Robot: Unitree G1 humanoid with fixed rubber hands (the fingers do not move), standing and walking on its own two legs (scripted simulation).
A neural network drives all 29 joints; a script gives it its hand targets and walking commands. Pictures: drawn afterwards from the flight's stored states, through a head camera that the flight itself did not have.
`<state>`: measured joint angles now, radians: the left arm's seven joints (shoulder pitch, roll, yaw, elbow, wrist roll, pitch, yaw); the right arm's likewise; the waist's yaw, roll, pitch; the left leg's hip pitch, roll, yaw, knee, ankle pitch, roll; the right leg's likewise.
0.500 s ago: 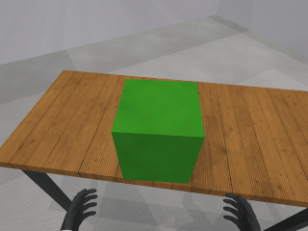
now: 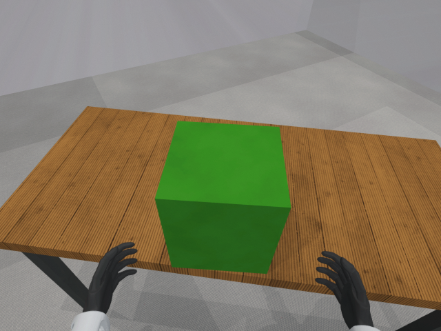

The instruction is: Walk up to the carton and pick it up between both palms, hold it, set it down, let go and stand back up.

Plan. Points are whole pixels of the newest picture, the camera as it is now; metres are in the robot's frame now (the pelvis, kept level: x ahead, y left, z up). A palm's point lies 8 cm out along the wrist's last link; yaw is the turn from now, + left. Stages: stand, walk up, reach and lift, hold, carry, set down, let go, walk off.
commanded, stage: reach and lift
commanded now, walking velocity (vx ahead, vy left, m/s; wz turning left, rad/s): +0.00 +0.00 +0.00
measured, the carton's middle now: (223, 199) +0.38 +0.04 +0.01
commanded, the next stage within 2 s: none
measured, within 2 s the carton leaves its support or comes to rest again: neither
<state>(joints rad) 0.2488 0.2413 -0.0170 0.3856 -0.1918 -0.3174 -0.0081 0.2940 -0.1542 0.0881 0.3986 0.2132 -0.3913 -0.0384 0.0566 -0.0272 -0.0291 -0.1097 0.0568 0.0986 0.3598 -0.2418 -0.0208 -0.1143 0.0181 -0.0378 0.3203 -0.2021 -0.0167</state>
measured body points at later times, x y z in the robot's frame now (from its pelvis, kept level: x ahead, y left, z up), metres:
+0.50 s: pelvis -0.01 +0.01 +0.01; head -0.03 +0.02 +0.45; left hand +0.24 +0.25 +0.07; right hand +0.27 -0.17 +0.07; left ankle -0.03 +0.12 -0.75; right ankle -0.02 -0.11 -0.75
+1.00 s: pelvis -0.03 +0.00 +0.00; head -0.04 +0.01 +0.45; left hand +0.31 +0.25 +0.12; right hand +0.34 -0.18 +0.12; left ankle -0.03 +0.12 -0.75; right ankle -0.02 -0.11 -0.75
